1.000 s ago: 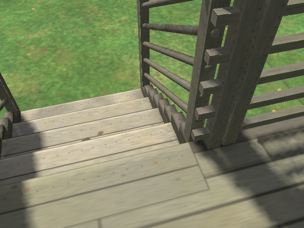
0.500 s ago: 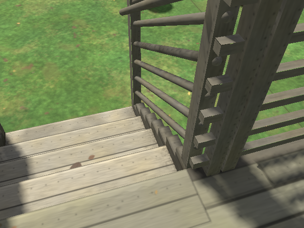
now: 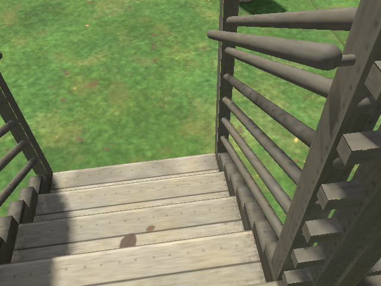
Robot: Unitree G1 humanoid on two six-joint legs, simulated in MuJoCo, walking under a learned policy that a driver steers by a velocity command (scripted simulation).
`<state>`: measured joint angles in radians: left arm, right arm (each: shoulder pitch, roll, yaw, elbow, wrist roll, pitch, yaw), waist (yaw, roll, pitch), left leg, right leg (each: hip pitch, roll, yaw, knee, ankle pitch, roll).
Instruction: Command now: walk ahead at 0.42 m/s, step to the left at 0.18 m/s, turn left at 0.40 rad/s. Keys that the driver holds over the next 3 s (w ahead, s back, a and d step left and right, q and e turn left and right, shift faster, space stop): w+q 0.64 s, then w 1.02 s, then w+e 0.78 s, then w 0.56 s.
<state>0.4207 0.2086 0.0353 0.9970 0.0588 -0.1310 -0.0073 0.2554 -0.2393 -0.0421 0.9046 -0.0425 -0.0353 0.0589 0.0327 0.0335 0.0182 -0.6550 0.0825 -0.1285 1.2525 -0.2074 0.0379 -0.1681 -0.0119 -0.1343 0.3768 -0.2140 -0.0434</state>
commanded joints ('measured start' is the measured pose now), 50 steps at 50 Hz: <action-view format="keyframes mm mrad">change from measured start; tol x64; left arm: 1 -119 39 4 -126 31 -34 15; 44 -414 67 21 -357 -44 56 -23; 50 634 134 48 71 65 65 -37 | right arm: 1 51 45 22 -31 -16 -16 26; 50 276 -72 52 16 -43 -59 73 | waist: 1 -42 -112 21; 50 217 -363 -76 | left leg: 1 36 82 38 -160 179 -9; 14 81 -64 149 -700 148 24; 19 1201 117 -459 -909 -14 324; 28 269 79 -292 -1051 100 264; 45 203 -119 -231 -529 91 158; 50 -223 -342 -104 754 -471 15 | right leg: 1 -99 -239 22 -230 388 -175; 15 349 -370 -112 -97 628 -106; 19 -555 13 76 778 -366 33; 37 -973 -90 286 532 170 81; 50 734 -137 179 117 678 -113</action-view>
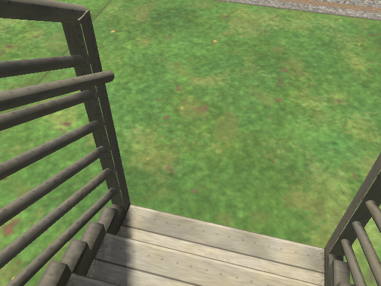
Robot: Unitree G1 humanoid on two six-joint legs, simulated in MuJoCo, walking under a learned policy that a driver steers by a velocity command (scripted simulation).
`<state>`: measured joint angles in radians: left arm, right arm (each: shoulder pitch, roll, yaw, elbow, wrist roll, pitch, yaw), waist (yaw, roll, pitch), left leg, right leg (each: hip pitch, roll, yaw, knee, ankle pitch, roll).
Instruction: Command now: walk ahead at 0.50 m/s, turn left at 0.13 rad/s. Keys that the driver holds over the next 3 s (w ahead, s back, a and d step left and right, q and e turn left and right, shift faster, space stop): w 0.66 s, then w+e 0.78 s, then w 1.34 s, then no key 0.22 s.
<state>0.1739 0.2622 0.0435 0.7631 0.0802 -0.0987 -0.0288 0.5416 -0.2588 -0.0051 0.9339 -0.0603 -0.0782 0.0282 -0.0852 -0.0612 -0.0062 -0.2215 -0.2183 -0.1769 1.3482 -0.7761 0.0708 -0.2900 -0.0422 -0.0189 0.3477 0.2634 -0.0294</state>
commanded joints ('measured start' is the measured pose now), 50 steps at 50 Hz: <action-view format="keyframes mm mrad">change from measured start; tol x32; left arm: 1 663 208 36 189 6 28 -56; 7 -44 -69 -73 66 12 -58 -35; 17 597 70 19 250 -74 20 53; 29 610 -10 14 231 -100 45 59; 50 -137 -8 -51 69 6 40 -48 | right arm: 1 232 62 33 -23 -2 -19 142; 22 -655 69 -7 -213 71 17 17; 30 73 -181 -91 16 54 40 -4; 50 133 80 49 164 -35 -41 -45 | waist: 1 101 -191 -306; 6 -52 139 163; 24 235 5 181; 30 -16 238 -410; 35 172 54 200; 50 -17 106 154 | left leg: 1 -813 37 -25 842 66 -2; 4 -1303 234 -61 884 370 -95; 8 -518 389 90 -127 913 -29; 18 -909 309 80 -508 913 -65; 27 237 293 197 -1086 1037 -25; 29 730 586 -58 -531 1486 85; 32 443 609 -287 -973 337 250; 36 -353 465 -103 -1027 563 237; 50 -25 515 45 -649 458 132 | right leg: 1 962 -271 295 401 608 -328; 4 484 -477 721 69 -343 -452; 8 -526 -27 138 -60 -451 -268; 15 266 -181 355 322 -384 -245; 26 57 -18 187 793 -226 -192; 29 -526 110 142 1671 -1251 -132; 31 -866 48 69 1649 -1005 -76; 43 -564 -102 143 404 393 -10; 50 -467 -89 59 226 96 -29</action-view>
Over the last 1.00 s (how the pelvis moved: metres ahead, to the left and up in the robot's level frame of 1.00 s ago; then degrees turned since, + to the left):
0.50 0.21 -0.13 29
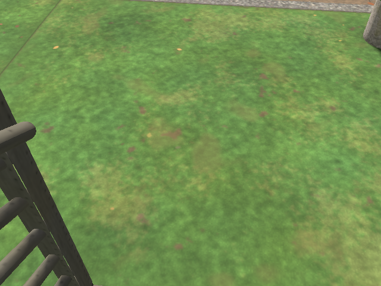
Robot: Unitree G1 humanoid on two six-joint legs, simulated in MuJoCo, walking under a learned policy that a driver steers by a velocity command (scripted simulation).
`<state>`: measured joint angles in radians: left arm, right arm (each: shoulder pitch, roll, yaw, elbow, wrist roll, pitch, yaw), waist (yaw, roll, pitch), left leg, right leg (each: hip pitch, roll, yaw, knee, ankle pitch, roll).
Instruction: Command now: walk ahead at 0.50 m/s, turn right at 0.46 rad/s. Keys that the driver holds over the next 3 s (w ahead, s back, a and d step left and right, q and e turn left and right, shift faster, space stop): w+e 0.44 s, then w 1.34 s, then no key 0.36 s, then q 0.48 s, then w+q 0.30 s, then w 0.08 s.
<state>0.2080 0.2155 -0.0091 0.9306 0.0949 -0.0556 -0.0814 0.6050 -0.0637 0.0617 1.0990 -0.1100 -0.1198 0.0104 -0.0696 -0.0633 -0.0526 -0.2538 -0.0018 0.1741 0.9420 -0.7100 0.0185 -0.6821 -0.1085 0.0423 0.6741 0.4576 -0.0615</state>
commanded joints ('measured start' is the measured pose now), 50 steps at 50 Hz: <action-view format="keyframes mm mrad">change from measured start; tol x64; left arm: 1 -221 41 1 -113 -5 -2 8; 30 705 -69 0 177 -3 -49 -62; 50 -272 74 -4 -176 -3 -11 -11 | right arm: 1 84 -129 -27 9 15 10 -34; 21 -567 -179 -27 -309 -1 29 34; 50 80 -156 -32 4 31 -1 22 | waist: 1 -55 112 214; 50 -66 78 241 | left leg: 1 50 308 -312 -228 414 172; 9 -809 31 -106 1171 -89 3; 21 -497 124 -259 -344 1233 -32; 31 902 412 -509 -228 1708 439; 33 545 441 -626 -499 552 340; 40 -316 159 -263 -501 651 287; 50 29 214 -429 -293 444 260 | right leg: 1 -60 -22 -22 -162 -167 1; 8 1447 -178 126 -6 499 -328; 11 1008 -258 403 -265 -579 -276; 17 -168 10 99 -211 -487 -237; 26 153 45 421 225 -849 -216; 32 -721 194 11 1573 -1207 16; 50 -75 -14 -2 -128 -60 22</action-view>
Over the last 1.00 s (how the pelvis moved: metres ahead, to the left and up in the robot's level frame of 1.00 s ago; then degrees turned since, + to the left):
0.50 -0.01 -0.27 -9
